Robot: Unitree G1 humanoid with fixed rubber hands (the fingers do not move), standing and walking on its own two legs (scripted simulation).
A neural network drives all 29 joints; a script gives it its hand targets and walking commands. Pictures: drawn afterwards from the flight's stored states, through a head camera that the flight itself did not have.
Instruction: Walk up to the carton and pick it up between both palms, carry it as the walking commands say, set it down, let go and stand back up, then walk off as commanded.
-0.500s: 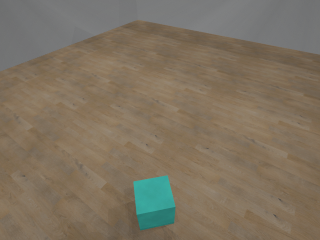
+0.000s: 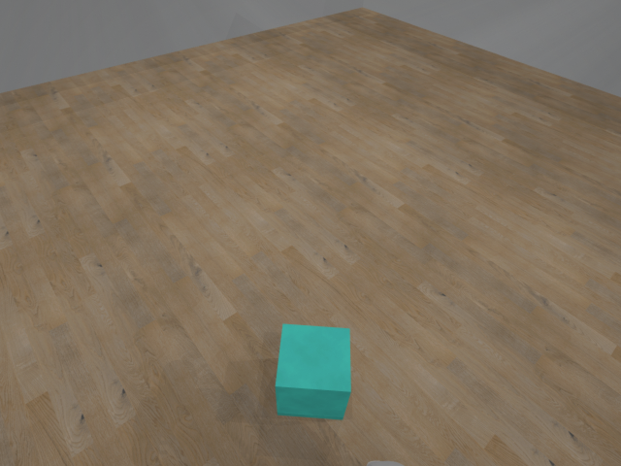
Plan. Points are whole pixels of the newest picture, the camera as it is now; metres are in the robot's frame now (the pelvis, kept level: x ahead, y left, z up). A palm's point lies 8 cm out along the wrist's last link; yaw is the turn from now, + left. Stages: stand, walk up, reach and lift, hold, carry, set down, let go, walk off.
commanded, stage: walk off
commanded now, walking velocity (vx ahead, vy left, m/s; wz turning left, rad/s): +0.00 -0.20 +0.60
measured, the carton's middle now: (313, 372) +0.53 -0.05 -0.65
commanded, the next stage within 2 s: stand in 1.38 s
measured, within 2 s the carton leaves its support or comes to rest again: neither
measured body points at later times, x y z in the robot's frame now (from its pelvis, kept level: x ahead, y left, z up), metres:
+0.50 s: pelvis +0.02 -0.11 -0.01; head +0.03 -0.07 +0.44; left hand +0.02 +0.16 -0.16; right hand +0.19 -0.33 -0.12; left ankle +0.00 -0.03 -0.73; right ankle +0.04 -0.22 -0.68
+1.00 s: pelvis +0.09 -0.22 +0.00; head +0.11 -0.20 +0.44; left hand +0.04 +0.04 -0.13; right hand +0.34 -0.38 -0.13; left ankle +0.03 -0.17 -0.69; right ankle +0.15 -0.31 -0.73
